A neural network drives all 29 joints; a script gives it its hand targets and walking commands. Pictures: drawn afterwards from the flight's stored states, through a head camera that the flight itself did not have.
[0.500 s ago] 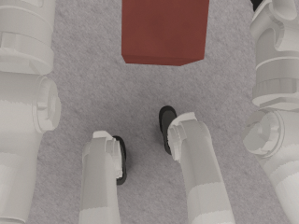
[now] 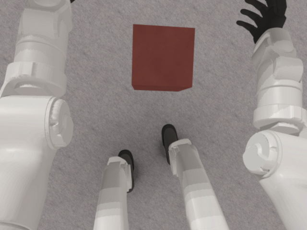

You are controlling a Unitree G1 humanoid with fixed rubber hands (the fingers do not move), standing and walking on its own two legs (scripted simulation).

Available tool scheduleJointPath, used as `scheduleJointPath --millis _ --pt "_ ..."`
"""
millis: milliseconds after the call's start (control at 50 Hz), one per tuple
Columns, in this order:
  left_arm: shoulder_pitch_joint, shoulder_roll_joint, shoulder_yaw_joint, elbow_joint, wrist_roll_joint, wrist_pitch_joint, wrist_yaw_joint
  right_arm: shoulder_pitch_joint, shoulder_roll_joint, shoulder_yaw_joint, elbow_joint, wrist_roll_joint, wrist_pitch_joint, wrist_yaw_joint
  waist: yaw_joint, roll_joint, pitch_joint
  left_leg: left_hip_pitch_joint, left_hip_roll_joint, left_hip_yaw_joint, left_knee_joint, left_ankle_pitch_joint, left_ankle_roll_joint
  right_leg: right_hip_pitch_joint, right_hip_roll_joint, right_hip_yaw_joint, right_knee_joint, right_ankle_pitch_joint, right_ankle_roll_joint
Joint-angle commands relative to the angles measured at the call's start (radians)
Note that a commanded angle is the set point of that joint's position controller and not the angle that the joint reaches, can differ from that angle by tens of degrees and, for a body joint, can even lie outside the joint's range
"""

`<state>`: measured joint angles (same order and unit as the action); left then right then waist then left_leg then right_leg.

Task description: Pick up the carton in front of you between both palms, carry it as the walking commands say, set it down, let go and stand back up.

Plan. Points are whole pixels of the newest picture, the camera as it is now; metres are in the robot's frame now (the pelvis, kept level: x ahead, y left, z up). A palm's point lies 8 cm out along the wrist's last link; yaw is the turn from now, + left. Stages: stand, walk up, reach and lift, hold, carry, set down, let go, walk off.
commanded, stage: let go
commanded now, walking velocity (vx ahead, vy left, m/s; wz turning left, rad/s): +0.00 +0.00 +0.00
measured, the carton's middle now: (159, 63) +0.53 -0.13 -0.49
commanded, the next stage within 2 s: stand in 1.50 s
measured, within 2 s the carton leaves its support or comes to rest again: neither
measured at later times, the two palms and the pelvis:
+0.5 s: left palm (36, 85) +0.43 +0.11 +0.01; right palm out of the picture +0.34 -0.30 +0.02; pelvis +0.04 -0.03 +0.11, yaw +0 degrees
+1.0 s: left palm out of the picture +0.30 +0.21 +0.08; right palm out of the picture +0.24 -0.24 +0.09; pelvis +0.09 +0.00 +0.15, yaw -3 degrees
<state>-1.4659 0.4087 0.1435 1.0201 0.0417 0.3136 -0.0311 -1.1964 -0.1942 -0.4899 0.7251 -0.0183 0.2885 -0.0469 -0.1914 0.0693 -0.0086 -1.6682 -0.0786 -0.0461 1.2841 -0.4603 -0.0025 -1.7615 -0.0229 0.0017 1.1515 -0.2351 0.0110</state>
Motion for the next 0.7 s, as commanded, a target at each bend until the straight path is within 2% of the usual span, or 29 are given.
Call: scheduleJointPath --millis 0,60,140,200,280,360,500,600,680 --pt "-0.192 0.046 0.052 -0.102 0.037 -0.033 0.003 -0.123 -0.105 -0.008 -0.109 -0.041 -0.035 0.023 -0.057 0.095 -1.069 0.361 -0.034 0.046 -0.218 0.294 -0.041 0.924 0.059 -0.086 -0.038 0.454 0.020" --pt "-0.061 -0.014 0.091 -0.173 0.074 -0.049 0.032 -0.007 -0.105 0.001 -0.152 -0.079 -0.057 0.059 -0.042 0.078 -1.130 0.442 -0.032 0.040 -0.275 0.396 -0.051 1.038 0.061 -0.080 -0.079 0.546 0.006" --pt "0.156 -0.129 0.118 -0.327 0.108 -0.072 0.100 0.167 -0.122 0.049 -0.228 -0.108 -0.085 0.121 -0.019 0.058 -1.160 0.566 -0.027 0.029 -0.354 0.499 -0.063 1.170 0.064 -0.064 -0.142 0.617 -0.016" --pt "0.294 -0.187 0.113 -0.453 0.108 -0.092 0.145 0.290 -0.145 0.101 -0.261 -0.109 -0.105 0.159 -0.011 0.036 -1.094 0.601 -0.023 0.028 -0.419 0.459 -0.067 1.247 0.060 -0.043 -0.193 0.600 -0.027" --pt "0.470 -0.234 0.101 -0.553 0.105 -0.120 0.169 0.465 -0.145 0.173 -0.258 -0.086 -0.130 0.188 0.007 0.010 -0.938 0.614 -0.023 0.041 -0.503 0.299 -0.061 1.333 0.050 -0.014 -0.270 0.501 -0.027" --pt "0.651 -0.250 0.085 -0.562 0.094 -0.156 0.156 0.638 -0.129 0.239 -0.255 -0.052 -0.159 0.198 0.024 -0.023 -0.782 0.630 -0.018 0.053 -0.575 0.165 -0.047 1.431 0.035 0.016 -0.353 0.395 -0.016" --pt "0.944 -0.213 0.075 -0.496 0.077 -0.235 0.106 0.907 -0.100 0.346 -0.323 0.000 -0.213 0.180 0.068 -0.108 -0.602 0.685 -0.004 0.050 -0.644 0.104 -0.017 1.648 0.013 0.083 -0.468 0.305 0.006" --pt "1.126 -0.183 0.052 -0.472 0.050 -0.286 0.080 1.108 -0.092 0.413 -0.406 0.029 -0.243 0.146 0.081 -0.155 -0.482 0.798 0.006 0.046 -0.691 0.109 0.002 1.737 0.003 0.108 -0.533 0.310 0.021" --pt "1.262 -0.171 0.028 -0.494 0.035 -0.313 0.063 1.251 -0.093 0.446 -0.457 0.046 -0.257 0.125 0.089 -0.149 -0.397 0.919 0.014 0.043 -0.750 0.133 0.013 1.784 0.009 0.097 -0.567 0.364 0.024"
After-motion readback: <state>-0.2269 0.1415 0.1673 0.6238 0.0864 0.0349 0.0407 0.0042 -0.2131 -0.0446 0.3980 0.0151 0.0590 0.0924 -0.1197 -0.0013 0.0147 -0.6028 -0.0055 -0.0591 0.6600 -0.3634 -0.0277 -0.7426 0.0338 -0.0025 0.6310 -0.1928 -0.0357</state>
